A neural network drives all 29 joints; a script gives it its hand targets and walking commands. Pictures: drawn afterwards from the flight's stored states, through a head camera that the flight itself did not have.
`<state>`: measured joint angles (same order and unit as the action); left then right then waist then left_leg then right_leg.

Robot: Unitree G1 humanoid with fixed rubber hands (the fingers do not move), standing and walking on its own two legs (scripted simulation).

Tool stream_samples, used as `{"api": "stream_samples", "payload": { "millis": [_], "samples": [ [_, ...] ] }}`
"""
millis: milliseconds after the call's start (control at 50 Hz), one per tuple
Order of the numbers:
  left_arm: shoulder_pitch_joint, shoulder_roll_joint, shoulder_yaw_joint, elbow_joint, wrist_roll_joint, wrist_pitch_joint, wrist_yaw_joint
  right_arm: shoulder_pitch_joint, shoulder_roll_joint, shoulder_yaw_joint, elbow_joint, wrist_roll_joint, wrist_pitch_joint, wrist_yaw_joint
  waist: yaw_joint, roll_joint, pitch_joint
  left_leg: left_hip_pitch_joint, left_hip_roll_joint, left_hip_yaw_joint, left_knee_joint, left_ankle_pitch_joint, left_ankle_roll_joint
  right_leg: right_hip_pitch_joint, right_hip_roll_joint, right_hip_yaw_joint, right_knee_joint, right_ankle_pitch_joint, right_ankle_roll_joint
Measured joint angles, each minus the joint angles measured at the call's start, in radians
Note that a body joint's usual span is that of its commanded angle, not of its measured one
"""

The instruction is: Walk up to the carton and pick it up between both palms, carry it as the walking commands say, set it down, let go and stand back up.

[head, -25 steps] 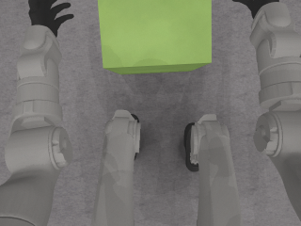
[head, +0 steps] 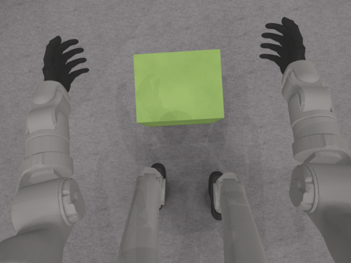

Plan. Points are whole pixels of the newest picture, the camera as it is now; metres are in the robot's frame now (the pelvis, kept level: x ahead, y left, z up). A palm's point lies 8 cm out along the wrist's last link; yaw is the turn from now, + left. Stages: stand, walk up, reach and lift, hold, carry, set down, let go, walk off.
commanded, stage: set down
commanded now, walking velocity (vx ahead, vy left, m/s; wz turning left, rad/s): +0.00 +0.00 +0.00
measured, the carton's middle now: (178, 94) +0.51 +0.05 -0.48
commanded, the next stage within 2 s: let go in 0.24 s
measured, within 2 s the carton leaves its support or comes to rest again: neither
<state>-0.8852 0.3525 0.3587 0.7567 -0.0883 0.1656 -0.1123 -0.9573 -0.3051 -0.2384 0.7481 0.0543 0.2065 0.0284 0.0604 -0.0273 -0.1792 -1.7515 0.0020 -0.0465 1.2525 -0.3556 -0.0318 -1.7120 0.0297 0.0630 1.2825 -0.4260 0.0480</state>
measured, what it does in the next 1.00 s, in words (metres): rises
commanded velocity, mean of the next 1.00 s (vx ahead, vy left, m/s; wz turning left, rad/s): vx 0.00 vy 0.00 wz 0.00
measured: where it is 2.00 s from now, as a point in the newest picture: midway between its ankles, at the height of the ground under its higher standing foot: (186, 199)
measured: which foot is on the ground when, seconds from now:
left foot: down 0.00-1.00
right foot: down 0.00-1.00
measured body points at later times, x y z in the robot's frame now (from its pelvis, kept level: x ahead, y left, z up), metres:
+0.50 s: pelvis +0.03 +0.01 +0.08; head +0.29 +0.03 +0.44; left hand +0.41 +0.28 -0.04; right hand +0.45 -0.19 -0.04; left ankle +0.08 +0.13 -0.58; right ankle +0.06 -0.14 -0.58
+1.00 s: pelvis +0.07 +0.00 +0.16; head +0.15 +0.00 +0.60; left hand +0.24 +0.24 +0.07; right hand +0.28 -0.23 +0.07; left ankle +0.08 +0.13 -0.58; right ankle +0.06 -0.14 -0.58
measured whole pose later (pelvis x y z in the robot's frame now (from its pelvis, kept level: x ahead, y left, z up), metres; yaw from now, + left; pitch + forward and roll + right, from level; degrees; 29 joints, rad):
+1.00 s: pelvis +0.07 +0.00 +0.16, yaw +2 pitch +7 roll +0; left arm 0.20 0.22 0.05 0.41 0.00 0.03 -0.08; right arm 0.15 -0.21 -0.07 0.46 -0.01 0.01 0.04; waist 0.03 -0.01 0.05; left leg -0.41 0.00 -0.05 0.52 -0.23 -0.03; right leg -0.36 -0.01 0.05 0.53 -0.29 0.02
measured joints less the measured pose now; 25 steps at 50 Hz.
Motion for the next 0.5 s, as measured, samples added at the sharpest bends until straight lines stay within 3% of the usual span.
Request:
{"api": "stream_samples", "payload": {
  "millis": [120,320,380,500],
  "samples": [
    [0.024,-0.016,0.021,-0.013,0.044,-0.003,0.002,0.002,0.013,-0.019,0.001,-0.018,-0.002,-0.006,0.002,-0.005,-0.008,0.089,0.005,0.003,-0.113,0.037,0.003,0.090,-0.001,0.001,-0.120,0.043,0.000],
    [0.069,-0.054,0.010,0.001,0.094,-0.033,0.000,0.050,0.035,-0.042,0.060,-0.070,-0.046,0.028,-0.003,0.007,0.030,0.234,-0.002,0.002,-0.255,0.084,0.013,0.241,-0.016,-0.002,-0.270,0.091,0.003],
    [0.112,-0.069,-0.005,-0.009,0.120,-0.039,-0.005,0.105,0.048,-0.031,0.029,-0.085,-0.058,0.026,-0.010,0.012,0.048,0.270,-0.001,0.000,-0.285,0.092,0.015,0.281,-0.017,-0.004,-0.307,0.102,0.004],
    [0.343,-0.085,-0.062,-0.172,0.140,-0.051,-0.018,0.359,0.093,0.007,-0.137,-0.101,-0.072,0.004,-0.027,0.007,0.044,0.380,-0.002,-0.004,-0.356,0.099,0.017,0.395,-0.022,-0.010,-0.385,0.112,0.002]
  ]
}}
